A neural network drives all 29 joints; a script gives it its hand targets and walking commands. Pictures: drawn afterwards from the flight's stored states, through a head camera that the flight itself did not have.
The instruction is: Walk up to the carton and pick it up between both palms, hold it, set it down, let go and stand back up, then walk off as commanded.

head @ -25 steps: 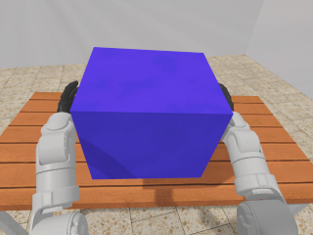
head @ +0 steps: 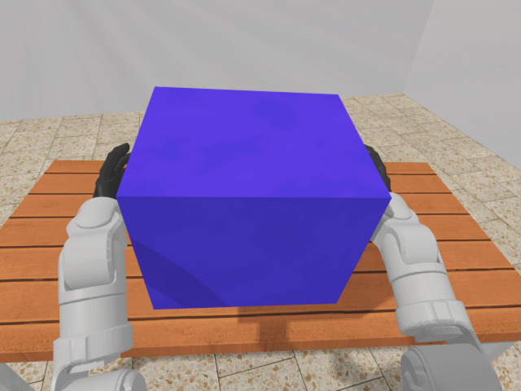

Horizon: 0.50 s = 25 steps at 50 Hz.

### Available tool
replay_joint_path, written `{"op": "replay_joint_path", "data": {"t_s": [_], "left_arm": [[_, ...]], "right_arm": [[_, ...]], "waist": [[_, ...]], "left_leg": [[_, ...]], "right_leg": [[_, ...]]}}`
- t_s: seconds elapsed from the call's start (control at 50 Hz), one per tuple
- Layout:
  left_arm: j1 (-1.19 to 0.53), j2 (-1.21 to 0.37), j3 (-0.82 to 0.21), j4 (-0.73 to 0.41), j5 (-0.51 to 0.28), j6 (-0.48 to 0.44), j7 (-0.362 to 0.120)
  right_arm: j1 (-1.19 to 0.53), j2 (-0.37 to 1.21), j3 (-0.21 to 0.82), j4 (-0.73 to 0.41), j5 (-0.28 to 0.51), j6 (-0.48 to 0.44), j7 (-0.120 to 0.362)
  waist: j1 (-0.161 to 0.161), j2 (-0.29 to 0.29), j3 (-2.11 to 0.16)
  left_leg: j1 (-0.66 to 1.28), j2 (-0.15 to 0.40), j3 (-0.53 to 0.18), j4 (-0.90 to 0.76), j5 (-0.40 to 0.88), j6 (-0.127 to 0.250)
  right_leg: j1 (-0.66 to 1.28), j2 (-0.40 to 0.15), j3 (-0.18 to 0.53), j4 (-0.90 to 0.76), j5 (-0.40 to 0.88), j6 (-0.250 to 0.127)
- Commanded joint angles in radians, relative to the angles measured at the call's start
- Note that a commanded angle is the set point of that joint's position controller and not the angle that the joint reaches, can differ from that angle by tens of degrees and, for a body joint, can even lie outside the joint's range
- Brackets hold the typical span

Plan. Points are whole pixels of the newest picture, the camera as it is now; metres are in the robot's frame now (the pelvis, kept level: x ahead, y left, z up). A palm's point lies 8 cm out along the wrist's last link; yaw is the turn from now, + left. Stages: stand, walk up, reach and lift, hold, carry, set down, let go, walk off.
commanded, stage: hold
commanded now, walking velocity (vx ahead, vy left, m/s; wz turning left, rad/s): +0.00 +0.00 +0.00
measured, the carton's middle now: (248, 198) +0.37 +0.00 +0.15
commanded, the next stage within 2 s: none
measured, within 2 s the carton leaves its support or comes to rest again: neither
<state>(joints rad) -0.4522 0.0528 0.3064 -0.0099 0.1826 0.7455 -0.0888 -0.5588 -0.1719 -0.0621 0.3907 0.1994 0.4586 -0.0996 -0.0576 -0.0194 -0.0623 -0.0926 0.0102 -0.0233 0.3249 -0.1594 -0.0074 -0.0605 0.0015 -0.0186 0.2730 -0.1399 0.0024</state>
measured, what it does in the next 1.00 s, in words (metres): stands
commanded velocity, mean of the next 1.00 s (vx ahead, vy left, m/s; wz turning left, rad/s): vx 0.00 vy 0.00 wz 0.00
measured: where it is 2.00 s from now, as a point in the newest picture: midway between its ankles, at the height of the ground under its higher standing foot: outside the picture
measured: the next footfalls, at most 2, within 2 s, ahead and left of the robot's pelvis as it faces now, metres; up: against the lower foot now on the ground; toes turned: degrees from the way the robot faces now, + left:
none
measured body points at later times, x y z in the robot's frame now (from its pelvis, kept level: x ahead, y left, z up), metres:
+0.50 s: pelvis -0.01 +0.00 +0.00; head -0.06 +0.01 +0.45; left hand +0.35 +0.20 +0.19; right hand +0.36 -0.18 +0.19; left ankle +0.02 +0.12 -0.75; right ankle +0.01 -0.12 -0.75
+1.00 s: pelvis -0.01 +0.00 +0.00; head -0.06 +0.01 +0.45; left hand +0.35 +0.20 +0.18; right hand +0.36 -0.19 +0.18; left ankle +0.02 +0.12 -0.75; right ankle +0.01 -0.12 -0.75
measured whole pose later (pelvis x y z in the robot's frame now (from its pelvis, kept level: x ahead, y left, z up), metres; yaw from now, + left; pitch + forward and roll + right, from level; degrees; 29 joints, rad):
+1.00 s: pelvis -0.01 +0.00 +0.00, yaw +0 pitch -3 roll -1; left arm -0.49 0.08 0.32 0.06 0.15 0.70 -0.09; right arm -0.59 -0.16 -0.07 0.42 0.17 0.43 -0.11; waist -0.06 -0.02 -0.08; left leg -0.13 0.01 -0.03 0.32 -0.14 -0.01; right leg -0.10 0.01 -0.03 0.27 -0.12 0.00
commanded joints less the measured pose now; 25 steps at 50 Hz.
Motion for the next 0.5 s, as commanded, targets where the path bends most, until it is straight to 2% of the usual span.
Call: {"op": "replay_joint_path", "data": {"t_s": [0.0,0.02,0.04,0.06,0.08,0.1,0.12,0.14,0.16,0.18,0.2,0.22,0.24,0.26,0.28,0.3,0.32,0.34,0.38,0.4,0.42,0.44,0.46,0.48], "left_arm": [[-0.645,-0.358,-0.451,-0.172,-0.173,-0.079,-0.128],[-0.601,-0.353,-0.442,-0.183,-0.158,-0.070,-0.131],[-0.657,-0.357,-0.461,-0.175,-0.176,-0.078,-0.136],[-0.628,-0.367,-0.476,-0.184,-0.177,-0.078,-0.131],[-0.644,-0.369,-0.465,-0.174,-0.164,-0.081,-0.128],[-0.617,-0.366,-0.489,-0.232,-0.177,-0.075,-0.128],[-0.685,-0.353,-0.475,-0.204,-0.184,-0.089,-0.122],[-0.671,-0.369,-0.448,-0.130,-0.168,-0.078,-0.123],[-0.684,-0.329,-0.410,-0.096,-0.153,-0.080,-0.127],[-0.628,-0.320,-0.399,-0.092,-0.137,-0.070,-0.136],[-0.632,-0.321,-0.423,-0.106,-0.141,-0.067,-0.145],[-0.648,-0.341,-0.452,-0.149,-0.154,-0.061,-0.149],[-0.673,-0.353,-0.422,-0.094,-0.129,-0.066,-0.145],[-0.708,-0.384,-0.459,-0.159,-0.166,-0.078,-0.141],[-0.713,-0.356,-0.456,-0.120,-0.168,-0.081,-0.140],[-0.696,-0.374,-0.451,-0.134,-0.167,-0.083,-0.138],[-0.720,-0.383,-0.492,-0.204,-0.200,-0.095,-0.132],[-0.723,-0.373,-0.477,-0.158,-0.191,-0.094,-0.127],[-0.695,-0.362,-0.471,-0.124,-0.174,-0.094,-0.128],[-0.678,-0.358,-0.465,-0.084,-0.170,-0.089,-0.136],[-0.659,-0.363,-0.444,-0.103,-0.155,-0.086,-0.134],[-0.700,-0.352,-0.440,-0.047,-0.148,-0.084,-0.137],[-0.686,-0.357,-0.407,-0.027,-0.130,-0.079,-0.140],[-0.691,-0.362,-0.400,-0.014,-0.118,-0.075,-0.143]], "right_arm": [[-0.707,0.453,0.345,-0.386,0.124,-0.068,0.162],[-0.690,0.465,0.354,-0.410,0.128,-0.059,0.156],[-0.732,0.449,0.336,-0.434,0.130,-0.067,0.157],[-0.678,0.449,0.344,-0.428,0.125,-0.064,0.152],[-0.711,0.448,0.354,-0.402,0.140,-0.068,0.158],[-0.672,0.463,0.362,-0.451,0.129,-0.072,0.150],[-0.696,0.442,0.341,-0.393,0.118,-0.061,0.164],[-0.702,0.432,0.326,-0.331,0.099,-0.049,0.167],[-0.762,0.457,0.321,-0.381,0.095,-0.059,0.171],[-0.682,0.452,0.313,-0.310,0.096,-0.044,0.172],[-0.678,0.451,0.306,-0.342,0.087,-0.047,0.170],[-0.666,0.442,0.299,-0.345,0.090,-0.050,0.168],[-0.691,0.431,0.287,-0.272,0.089,-0.041,0.175],[-0.716,0.457,0.300,-0.325,0.098,-0.056,0.173],[-0.751,0.459,0.309,-0.352,0.099,-0.063,0.172],[-0.742,0.473,0.310,-0.349,0.100,-0.068,0.170],[-0.721,0.486,0.326,-0.406,0.104,-0.078,0.165],[-0.711,0.451,0.300,-0.320,0.092,-0.062,0.165],[-0.742,0.475,0.320,-0.349,0.092,-0.072,0.164],[-0.759,0.456,0.311,-0.368,0.095,-0.070,0.168],[-0.741,0.474,0.333,-0.363,0.092,-0.072,0.162],[-0.757,0.438,0.275,-0.287,0.068,-0.067,0.172],[-0.750,0.456,0.282,-0.266,0.067,-0.059,0.173],[-0.725,0.449,0.267,-0.214,0.072,-0.057,0.183]], "waist": [[0.008,0.018,-0.370],[0.004,0.009,-0.370],[-0.011,0.029,-0.395],[-0.013,0.027,-0.370],[0.004,0.045,-0.389],[-0.016,0.048,-0.457],[-0.009,0.053,-0.405],[0.002,0.033,-0.331],[0.030,0.000,-0.368],[0.016,0.024,-0.306],[-0.003,0.014,-0.314],[-0.018,0.038,-0.322],[-0.009,0.055,-0.302],[-0.013,0.055,-0.372],[-0.005,0.035,-0.366],[-0.010,0.051,-0.358],[-0.024,0.054,-0.422],[-0.032,0.072,-0.364],[-0.008,0.072,-0.381],[-0.012,0.055,-0.355],[0.001,0.041,-0.362],[-0.006,0.059,-0.318],[0.008,0.045,-0.327],[0.007,0.060,-0.279]], "left_leg": [[0.071,-0.054,0.029,-0.024,0.282,-0.010],[0.089,-0.052,0.033,-0.012,0.334,-0.013],[0.090,-0.050,0.028,-0.013,0.289,-0.018],[0.076,-0.056,0.029,-0.016,0.306,-0.017],[0.073,-0.055,0.033,-0.024,0.264,-0.012],[0.112,-0.055,0.032,-0.007,0.300,-0.018],[0.092,-0.047,0.021,-0.023,0.248,-0.022],[0.056,-0.046,0.029,-0.046,0.175,-0.015],[0.024,-0.048,0.042,-0.056,0.131,0.010],[0.011,-0.050,0.041,-0.064,0.136,0.003],[0.020,-0.051,0.044,-0.056,0.146,0.004],[0.028,-0.048,0.040,-0.050,0.165,-0.011],[0.027,-0.048,0.036,-0.058,0.139,-0.016],[0.030,-0.049,0.039,-0.048,0.179,-0.023],[0.039,-0.050,0.035,-0.047,0.186,-0.013],[0.028,-0.054,0.032,-0.044,0.178,-0.014],[0.056,-0.050,0.030,-0.022,0.248,-0.024],[0.061,-0.049,0.020,-0.024,0.238,-0.033],[0.065,-0.056,0.033,-0.024,0.229,-0.028],[0.040,-0.052,0.030,-0.039,0.189,-0.012],[0.018,-0.056,0.039,-0.043,0.180,-0.002],[-0.001,-0.047,0.036,-0.070,0.070,-0.003],[0.007,-0.049,0.042,-0.065,0.088,0.001],[-0.004,-0.043,0.042,-0.080,0.042,0.001]], "right_leg": [[0.144,0.044,-0.019,-0.008,0.259,0.003],[0.166,0.047,-0.014,-0.009,0.304,0.004],[0.138,0.044,-0.018,-0.010,0.267,0.000],[0.158,0.043,-0.021,-0.007,0.287,0.002],[0.136,0.044,-0.019,-0.010,0.220,0.001],[0.177,0.040,-0.016,-0.002,0.292,0.002],[0.110,0.047,-0.029,-0.003,0.214,-0.007],[0.092,0.039,-0.020,-0.021,0.134,-0.011],[0.099,0.036,-0.014,-0.034,0.095,-0.010],[0.113,0.035,-0.014,-0.032,0.102,-0.011],[0.126,0.031,-0.011,-0.024,0.139,-0.004],[0.137,0.035,-0.016,-0.017,0.155,-0.008],[0.117,0.040,-0.015,-0.026,0.112,-0.015],[0.133,0.042,-0.019,-0.016,0.147,-0.013],[0.103,0.039,-0.023,-0.015,0.154,-0.004],[0.120,0.043,-0.016,-0.022,0.139,-0.003],[0.146,0.037,-0.019,-0.004,0.237,-0.002],[0.104,0.042,-0.025,-0.003,0.210,-0.004],[0.114,0.035,-0.018,-0.013,0.204,-0.005],[0.101,0.041,-0.020,-0.017,0.157,-0.004],[0.148,0.031,-0.011,-0.016,0.162,0.000],[0.087,0.036,-0.025,-0.028,0.040,-0.015],[0.102,0.033,-0.013,-0.030,0.055,-0.012],[0.080,0.032,-0.012,-0.035,0.008,-0.016]]}}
